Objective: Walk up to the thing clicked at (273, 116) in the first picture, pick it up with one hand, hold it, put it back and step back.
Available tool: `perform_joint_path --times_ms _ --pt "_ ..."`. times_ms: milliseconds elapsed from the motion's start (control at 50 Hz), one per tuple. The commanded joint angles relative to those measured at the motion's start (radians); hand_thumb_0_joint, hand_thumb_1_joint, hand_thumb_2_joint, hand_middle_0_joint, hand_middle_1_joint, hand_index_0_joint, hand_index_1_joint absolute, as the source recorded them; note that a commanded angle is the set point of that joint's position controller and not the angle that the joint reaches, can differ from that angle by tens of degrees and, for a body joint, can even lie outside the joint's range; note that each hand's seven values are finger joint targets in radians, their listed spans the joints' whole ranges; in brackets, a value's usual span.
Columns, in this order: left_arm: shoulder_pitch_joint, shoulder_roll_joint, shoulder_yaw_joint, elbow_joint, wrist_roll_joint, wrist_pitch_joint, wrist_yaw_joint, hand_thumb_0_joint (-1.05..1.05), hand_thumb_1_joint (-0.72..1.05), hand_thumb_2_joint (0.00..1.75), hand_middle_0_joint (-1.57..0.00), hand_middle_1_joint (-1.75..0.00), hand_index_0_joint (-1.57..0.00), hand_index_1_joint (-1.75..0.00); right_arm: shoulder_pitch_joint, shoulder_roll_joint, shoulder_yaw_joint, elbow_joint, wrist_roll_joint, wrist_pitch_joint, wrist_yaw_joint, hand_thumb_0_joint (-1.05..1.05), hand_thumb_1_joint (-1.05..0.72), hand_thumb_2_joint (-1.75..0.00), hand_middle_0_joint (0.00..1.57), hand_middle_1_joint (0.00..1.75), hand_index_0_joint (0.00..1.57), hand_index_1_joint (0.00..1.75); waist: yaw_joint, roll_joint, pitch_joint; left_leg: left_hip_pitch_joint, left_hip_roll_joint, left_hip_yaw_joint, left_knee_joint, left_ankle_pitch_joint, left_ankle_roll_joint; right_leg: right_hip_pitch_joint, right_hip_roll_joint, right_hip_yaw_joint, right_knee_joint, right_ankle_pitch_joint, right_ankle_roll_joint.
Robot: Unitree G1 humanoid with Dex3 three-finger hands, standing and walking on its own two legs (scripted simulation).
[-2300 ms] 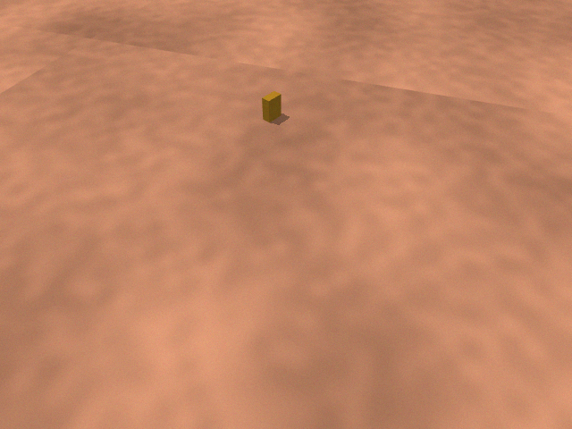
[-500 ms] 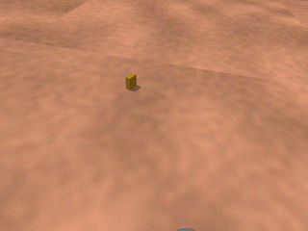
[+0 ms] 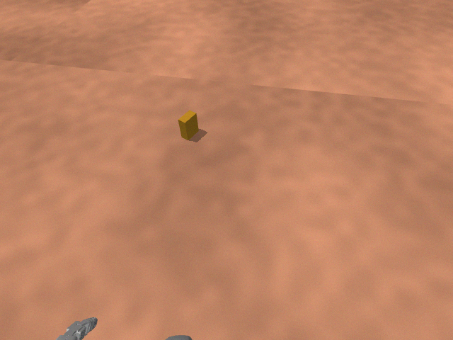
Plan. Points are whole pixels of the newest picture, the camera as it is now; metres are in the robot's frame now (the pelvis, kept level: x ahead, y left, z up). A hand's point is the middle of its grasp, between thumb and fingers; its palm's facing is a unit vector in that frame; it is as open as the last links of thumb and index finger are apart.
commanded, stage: walk up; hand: left
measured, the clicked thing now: (188, 125) +1.39 +0.27 -0.70
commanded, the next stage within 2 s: none
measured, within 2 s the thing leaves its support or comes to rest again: neither
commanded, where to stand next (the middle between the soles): +1.07 +0.03 m, yaw +3 degrees
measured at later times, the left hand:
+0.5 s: hand (96, 251) +0.34 +0.32 -0.14, palm faces -0.06 -0.94 -0.32, open 7.4 cm
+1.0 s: hand (144, 167) +0.56 +0.24 -0.11, palm faces -0.02 -0.92 -0.40, open 7.4 cm
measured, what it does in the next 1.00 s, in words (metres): walks ahead: left foot, then right foot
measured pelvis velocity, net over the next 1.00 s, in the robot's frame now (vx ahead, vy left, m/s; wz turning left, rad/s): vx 0.49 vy -0.03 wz -0.01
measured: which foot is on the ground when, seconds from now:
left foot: up 0.00-0.22, down 0.24-0.76, up 0.78-1.00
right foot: down 0.00-0.26, up 0.28-0.70, down 0.72-1.00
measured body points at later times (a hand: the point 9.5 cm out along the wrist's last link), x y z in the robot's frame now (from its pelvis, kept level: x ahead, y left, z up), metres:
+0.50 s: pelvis +0.27 +0.04 +0.00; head +0.28 +0.07 +0.45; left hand +0.34 +0.37 -0.12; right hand +0.32 -0.27 -0.09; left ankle +0.28 +0.15 -0.74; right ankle +0.32 -0.12 -0.67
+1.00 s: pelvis +0.49 -0.03 +0.01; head +0.50 -0.06 +0.45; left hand +0.56 +0.29 -0.08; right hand +0.56 -0.35 -0.13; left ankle +0.54 +0.15 -0.67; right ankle +0.51 -0.11 -0.74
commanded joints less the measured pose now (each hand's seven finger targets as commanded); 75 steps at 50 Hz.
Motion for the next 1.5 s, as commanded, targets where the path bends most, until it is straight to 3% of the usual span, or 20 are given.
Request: perform_joint_path --times_ms 0,160,220,260,280,380,640,700,720,740,760,880,1040,1120,1220,1240,1280,1300,1380,1480 --pt "0.037 0.302 0.090 -0.058 -0.004 -0.029 0.023 0.00 0.90 0.90 -0.20 -0.30 -0.20 -0.30 0.046 -0.166 -0.063 -0.074 -0.016 -0.004 0.013 0.00 -0.90 -0.90 0.20 0.30 0.20 0.30 -0.007 -0.127 -0.034 -0.119 0.043 -0.008 -0.117 0.123 -0.029 0.041 -0.202 0.146 -0.249 0.250 -0.189" --pt "0.051 0.346 0.096 -0.066 0.019 -0.031 0.007 0.00 0.90 0.90 -0.20 -0.30 -0.20 -0.30 -0.099 -0.162 -0.080 -0.105 -0.027 -0.024 0.046 0.00 -0.90 -0.90 0.20 0.30 0.20 0.30 0.017 -0.123 -0.057 0.108 0.046 0.076 -0.575 0.284 -0.020 0.008 -0.218 0.113 -0.209 0.041 -0.152" --pt "0.095 0.281 0.068 -0.073 0.017 -0.019 0.017 0.00 0.90 0.90 -0.20 -0.30 -0.20 -0.30 0.166 -0.253 -0.119 -0.023 -0.053 -0.036 0.021 0.00 -0.90 -0.90 0.20 0.30 0.20 0.30 -0.118 0.117 -0.204 0.483 0.006 0.070 -0.625 0.114 0.040 -0.099 -0.109 0.021 0.273 0.209 -0.089" --pt "0.211 0.228 0.050 -0.071 -0.008 -0.004 0.029 0.00 0.90 0.90 -0.20 -0.30 -0.20 -0.30 0.198 -0.365 -0.141 -0.060 -0.049 -0.043 0.000 0.00 -0.90 -0.90 0.20 0.30 0.20 0.30 -0.101 0.299 -0.256 0.691 0.376 -0.666 -0.878 -0.151 0.179 -0.477 0.112 0.065 0.684 -0.314 -0.024" --pt "0.172 0.319 0.063 -0.052 0.005 0.002 0.044 0.00 0.90 0.90 -0.20 -0.30 -0.20 -0.30 0.145 -0.362 -0.144 -0.071 -0.017 -0.040 -0.001 0.00 -0.90 -0.90 0.20 0.30 0.20 0.30 -0.098 0.188 -0.231 0.637 0.409 -0.705 -0.895 -0.153 0.238 -0.486 0.031 0.164 0.745 -0.292 -0.040" --pt "0.190 0.276 0.059 -0.010 -0.013 0.011 0.017 0.00 0.90 0.90 -0.20 -0.30 -0.20 -0.30 0.011 -0.230 -0.078 -0.097 0.005 -0.056 -0.015 0.00 -0.90 -0.90 0.20 0.30 0.20 0.30 0.005 0.072 -0.068 0.269 0.211 -0.108 -0.888 0.344 0.117 -0.288 -0.055 0.171 0.616 -0.068 0.004" --pt "-0.017 0.237 0.076 -0.049 0.019 0.014 -0.027 0.00 0.90 0.90 -0.20 -0.30 -0.20 -0.30 0.024 -0.259 -0.087 -0.117 -0.009 -0.046 -0.009 0.00 -0.90 -0.90 0.20 0.30 0.20 0.30 -0.022 0.077 -0.027 0.252 0.205 0.006 -0.844 0.274 0.136 -0.114 -0.055 0.013 0.091 0.126 0.003" --pt "0.184 0.289 0.105 0.010 0.019 -0.005 -0.005 0.00 0.90 0.90 -0.20 -0.30 -0.20 -0.30 0.049 -0.206 -0.065 -0.126 -0.012 -0.038 -0.017 0.00 -0.90 -0.90 0.20 0.30 0.20 0.30 0.084 -0.084 -0.155 0.188 0.120 0.071 -0.450 0.376 0.076 0.202 -0.024 0.035 0.020 0.042 -0.031" --pt "0.281 0.360 0.129 0.021 0.027 -0.015 0.009 0.00 0.90 0.90 -0.20 -0.30 -0.20 -0.30 0.115 -0.135 -0.040 -0.129 -0.009 -0.038 -0.014 0.00 -0.90 -0.90 0.20 0.30 0.20 0.30 0.112 -0.285 -0.235 0.060 0.022 0.131 -0.174 0.193 0.042 0.340 -0.169 0.239 -0.078 -0.144 -0.057" --pt "0.272 0.423 0.136 -0.005 0.023 -0.019 0.018 0.00 0.90 0.90 -0.20 -0.30 -0.20 -0.30 0.148 -0.119 -0.028 -0.132 -0.005 -0.029 -0.012 0.00 -0.90 -0.90 0.20 0.30 0.20 0.30 0.091 -0.359 -0.199 -0.168 -0.096 0.074 -0.024 -0.166 0.003 0.409 -0.379 0.652 -0.227 -0.229 -0.130" --pt "0.240 0.433 0.136 -0.004 0.005 -0.012 0.020 0.00 0.90 0.90 -0.20 -0.30 -0.20 -0.30 0.101 -0.226 -0.052 -0.113 -0.010 -0.019 -0.025 0.00 -0.90 -0.90 0.20 0.30 0.20 0.30 0.104 -0.267 -0.159 -0.217 -0.056 0.016 0.063 -0.195 0.005 0.370 -0.425 0.752 -0.261 -0.223 -0.214" --pt "0.101 0.298 0.090 -0.047 -0.003 -0.025 0.035 0.00 0.90 0.90 -0.20 -0.30 -0.20 -0.30 0.113 -0.177 -0.050 -0.048 -0.001 0.006 -0.002 0.00 -0.90 -0.90 0.20 0.30 0.20 0.30 0.005 -0.191 -0.047 -0.071 -0.006 -0.053 -0.088 0.083 -0.002 0.078 -0.188 0.193 -0.247 0.234 -0.079" --pt "0.135 0.310 0.105 -0.082 0.018 -0.031 0.037 0.00 0.90 0.90 -0.20 -0.30 -0.20 -0.30 -0.058 -0.170 -0.065 -0.101 -0.026 0.021 0.023 0.00 -0.90 -0.90 0.20 0.30 0.20 0.30 0.044 -0.121 0.023 -0.206 0.020 -0.075 -0.353 0.196 -0.049 0.134 -0.238 0.151 -0.325 -0.028 -0.118" --pt "0.172 0.311 0.105 -0.074 0.019 -0.027 0.035 0.00 0.90 0.90 -0.20 -0.30 -0.20 -0.30 -0.128 -0.150 -0.057 -0.123 -0.032 0.004 0.032 0.00 -0.90 -0.90 0.20 0.30 0.20 0.30 0.063 -0.123 0.012 -0.136 0.032 -0.008 -0.518 0.216 -0.033 0.182 -0.242 0.098 -0.241 0.185 -0.130" --pt "0.133 0.322 0.094 -0.093 0.018 -0.012 0.038 0.00 0.90 0.90 -0.20 -0.30 -0.20 -0.30 0.002 -0.185 -0.077 -0.087 -0.036 -0.012 0.024 0.00 -0.90 -0.90 0.20 0.30 0.20 0.30 -0.033 -0.040 -0.075 0.231 -0.022 0.072 -0.635 0.186 0.019 0.057 -0.207 0.040 0.016 0.273 -0.120" --pt "0.179 0.275 0.074 -0.094 0.016 -0.006 0.037 0.00 0.90 0.90 -0.20 -0.30 -0.20 -0.30 0.116 -0.229 -0.095 -0.054 -0.043 -0.019 0.015 0.00 -0.90 -0.90 0.20 0.30 0.20 0.30 -0.076 0.090 -0.158 0.423 -0.028 0.037 -0.673 0.109 0.060 -0.026 -0.128 -0.018 0.263 0.280 -0.087" --pt "0.263 0.217 0.061 -0.095 -0.004 0.005 0.041 0.00 0.90 0.90 -0.20 -0.30 -0.20 -0.30 0.184 -0.346 -0.123 -0.094 -0.038 -0.026 -0.011 0.00 -0.90 -0.90 0.20 0.30 0.20 0.30 -0.084 0.258 -0.235 0.650 0.354 -0.671 -0.852 -0.089 0.222 -0.428 0.091 0.010 0.653 -0.326 -0.011" --pt "0.214 0.307 0.073 -0.079 0.011 0.015 0.051 0.00 0.90 0.90 -0.20 -0.30 -0.20 -0.30 0.155 -0.343 -0.127 -0.095 -0.005 -0.022 -0.009 0.00 -0.90 -0.90 0.20 0.30 0.20 0.30 -0.087 0.158 -0.205 0.579 0.385 -0.694 -0.867 -0.090 0.274 -0.420 0.003 0.122 0.708 -0.338 -0.024" --pt "0.231 0.270 0.061 -0.040 -0.006 0.023 0.031 0.00 0.90 0.90 -0.20 -0.30 -0.20 -0.30 0.042 -0.227 -0.073 -0.113 0.004 -0.031 -0.024 0.00 -0.90 -0.90 0.20 0.30 0.20 0.30 -0.012 0.071 -0.050 0.296 0.206 -0.188 -0.865 0.307 0.130 -0.291 -0.056 0.178 0.602 -0.122 -0.010" --pt "0.207 0.253 0.069 -0.032 0.009 0.040 0.007 0.00 0.90 0.90 -0.20 -0.30 -0.20 -0.30 -0.003 -0.238 -0.077 -0.142 -0.012 -0.044 -0.016 0.00 -0.90 -0.90 0.20 0.30 0.20 0.30 -0.004 0.128 0.029 0.176 0.175 -0.095 -0.961 0.064 0.166 -0.279 -0.081 0.118 0.438 -0.001 0.042"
